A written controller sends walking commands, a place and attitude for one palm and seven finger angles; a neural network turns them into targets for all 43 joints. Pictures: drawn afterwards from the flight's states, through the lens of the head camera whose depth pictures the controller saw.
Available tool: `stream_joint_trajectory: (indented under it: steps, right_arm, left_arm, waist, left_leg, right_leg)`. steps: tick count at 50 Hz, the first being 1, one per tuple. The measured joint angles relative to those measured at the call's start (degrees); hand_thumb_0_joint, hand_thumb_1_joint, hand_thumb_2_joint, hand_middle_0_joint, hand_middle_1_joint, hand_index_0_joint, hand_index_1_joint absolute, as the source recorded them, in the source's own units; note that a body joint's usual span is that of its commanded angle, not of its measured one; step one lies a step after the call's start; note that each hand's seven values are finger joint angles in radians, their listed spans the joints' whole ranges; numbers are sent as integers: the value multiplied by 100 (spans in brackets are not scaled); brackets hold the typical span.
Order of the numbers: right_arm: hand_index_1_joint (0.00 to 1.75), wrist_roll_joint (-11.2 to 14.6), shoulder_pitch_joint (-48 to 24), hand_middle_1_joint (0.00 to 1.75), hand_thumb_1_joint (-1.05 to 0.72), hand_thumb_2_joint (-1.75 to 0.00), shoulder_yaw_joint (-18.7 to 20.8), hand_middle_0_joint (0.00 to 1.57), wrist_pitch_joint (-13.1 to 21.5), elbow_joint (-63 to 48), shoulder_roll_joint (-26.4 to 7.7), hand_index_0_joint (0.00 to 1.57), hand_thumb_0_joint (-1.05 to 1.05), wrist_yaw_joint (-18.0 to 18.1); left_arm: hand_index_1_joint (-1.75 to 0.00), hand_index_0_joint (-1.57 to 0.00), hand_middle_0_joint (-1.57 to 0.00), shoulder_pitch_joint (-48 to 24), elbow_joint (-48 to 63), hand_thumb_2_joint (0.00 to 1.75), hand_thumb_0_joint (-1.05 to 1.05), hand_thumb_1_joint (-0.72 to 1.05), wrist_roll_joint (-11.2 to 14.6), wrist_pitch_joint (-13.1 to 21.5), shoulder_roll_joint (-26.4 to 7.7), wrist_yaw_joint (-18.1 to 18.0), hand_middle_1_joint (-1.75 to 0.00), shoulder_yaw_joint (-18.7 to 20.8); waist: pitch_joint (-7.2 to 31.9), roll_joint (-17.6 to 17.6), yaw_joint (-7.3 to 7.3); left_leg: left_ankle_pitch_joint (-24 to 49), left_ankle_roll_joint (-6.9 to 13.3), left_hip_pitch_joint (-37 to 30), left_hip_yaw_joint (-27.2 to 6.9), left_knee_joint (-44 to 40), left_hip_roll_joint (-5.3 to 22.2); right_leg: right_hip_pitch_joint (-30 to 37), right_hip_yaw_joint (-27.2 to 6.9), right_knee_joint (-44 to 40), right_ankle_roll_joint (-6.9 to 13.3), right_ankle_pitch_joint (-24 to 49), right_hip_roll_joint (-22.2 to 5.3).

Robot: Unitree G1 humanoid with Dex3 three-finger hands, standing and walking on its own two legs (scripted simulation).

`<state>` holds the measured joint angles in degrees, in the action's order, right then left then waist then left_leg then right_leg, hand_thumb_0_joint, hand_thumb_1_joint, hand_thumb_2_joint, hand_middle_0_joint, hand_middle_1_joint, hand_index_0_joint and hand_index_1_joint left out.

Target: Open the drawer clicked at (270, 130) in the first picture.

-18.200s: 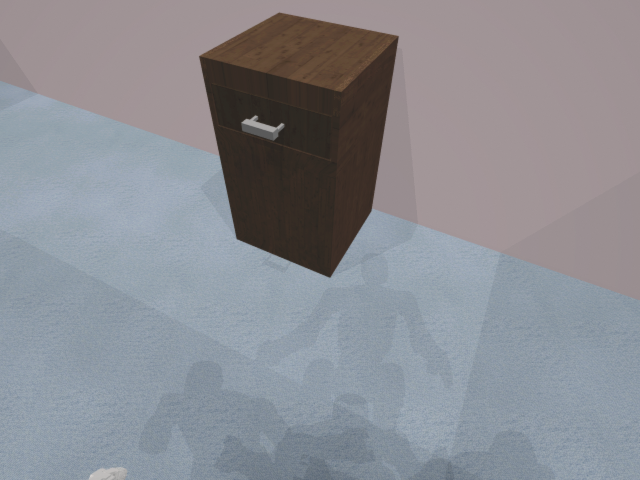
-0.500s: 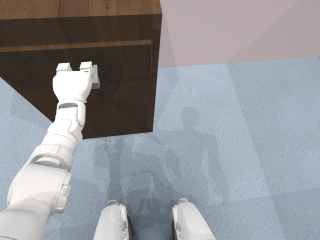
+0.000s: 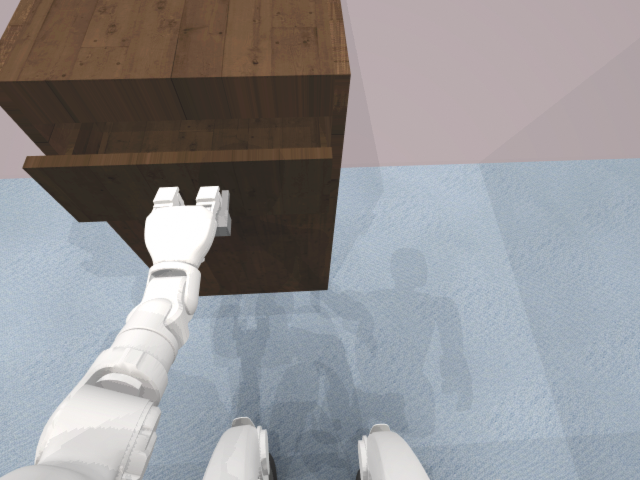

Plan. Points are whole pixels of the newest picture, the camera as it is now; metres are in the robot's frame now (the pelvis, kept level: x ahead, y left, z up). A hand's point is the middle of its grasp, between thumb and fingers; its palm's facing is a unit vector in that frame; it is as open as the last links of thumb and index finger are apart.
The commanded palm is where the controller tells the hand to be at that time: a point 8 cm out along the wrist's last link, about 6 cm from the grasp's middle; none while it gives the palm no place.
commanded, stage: pull the drawer open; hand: left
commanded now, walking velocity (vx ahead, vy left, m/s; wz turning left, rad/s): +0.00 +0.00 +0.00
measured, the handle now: (192, 211) +0.48 +0.17 -0.04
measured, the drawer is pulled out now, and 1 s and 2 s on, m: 0.07 0.20 0.30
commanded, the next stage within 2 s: none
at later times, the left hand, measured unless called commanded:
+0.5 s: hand (190, 286) +0.38 +0.17 -0.06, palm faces -0.04 -0.03 -1.00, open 6.1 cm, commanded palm +0.34 +0.16 -0.01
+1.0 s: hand (186, 337) +0.31 +0.17 -0.06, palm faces -0.03 -0.05 -1.00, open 6.0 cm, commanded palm +0.27 +0.16 -0.01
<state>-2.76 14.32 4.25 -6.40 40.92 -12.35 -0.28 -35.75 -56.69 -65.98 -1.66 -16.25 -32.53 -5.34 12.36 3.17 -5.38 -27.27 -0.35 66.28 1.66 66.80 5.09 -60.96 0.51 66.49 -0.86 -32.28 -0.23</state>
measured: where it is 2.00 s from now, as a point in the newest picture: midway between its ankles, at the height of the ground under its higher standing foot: outside the picture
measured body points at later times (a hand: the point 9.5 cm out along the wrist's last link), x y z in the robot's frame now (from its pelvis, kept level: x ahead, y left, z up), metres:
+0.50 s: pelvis -0.01 -0.01 +0.01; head +0.09 -0.01 +0.44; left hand +0.37 +0.17 +0.00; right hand +0.09 -0.26 -0.14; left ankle +0.03 +0.13 -0.64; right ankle -0.02 -0.13 -0.64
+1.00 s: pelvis +0.00 -0.01 +0.01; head +0.08 -0.02 +0.45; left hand +0.30 +0.17 +0.00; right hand +0.14 -0.25 -0.12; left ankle +0.03 +0.13 -0.64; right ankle -0.02 -0.13 -0.64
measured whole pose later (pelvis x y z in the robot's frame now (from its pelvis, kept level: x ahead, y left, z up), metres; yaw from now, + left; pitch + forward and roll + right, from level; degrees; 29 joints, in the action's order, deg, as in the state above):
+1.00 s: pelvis +0.00 -0.01 +0.01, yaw +1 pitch +21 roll -1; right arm -2.9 9.8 3.6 -7.2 37.8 -12.1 -0.4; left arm -7.4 -34.2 -67.3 -3.9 -11.9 -35.7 -12.2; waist 12.6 2.8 -0.7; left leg -26.8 -1.0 58.5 1.3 64.3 4.4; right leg -53.4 0.9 65.0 -0.2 -32.6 -0.7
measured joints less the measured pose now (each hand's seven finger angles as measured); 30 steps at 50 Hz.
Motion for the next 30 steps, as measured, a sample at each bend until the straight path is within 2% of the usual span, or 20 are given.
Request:
stream_joint_trajectory:
  steps: [19,30]
  right_arm:
    - [30,8,-145,30,-91,-89,11,20,-52,20,53,20,0,17]
    - [30,15,-216,30,-91,-89,8,20,-74,-53,58,20,0,18]
  left_arm:
    - [-135,-37,-31,766,382,80,0,65,-63,26,261,-279,-135,-253]
    - [-135,-37,-31,1247,798,79,1,65,-56,-34,319,-238,-135,-332]
  waist:
    - [12,-23,226]
    - [20,-25,293]
  left_leg:
    - [92,-43,-301,-49,-136,-47]
    - [110,-53,-443,-28,-194,-42]
  right_leg:
    - [297,53,-67,50,27,-33]
    - [416,30,-104,60,45,-25]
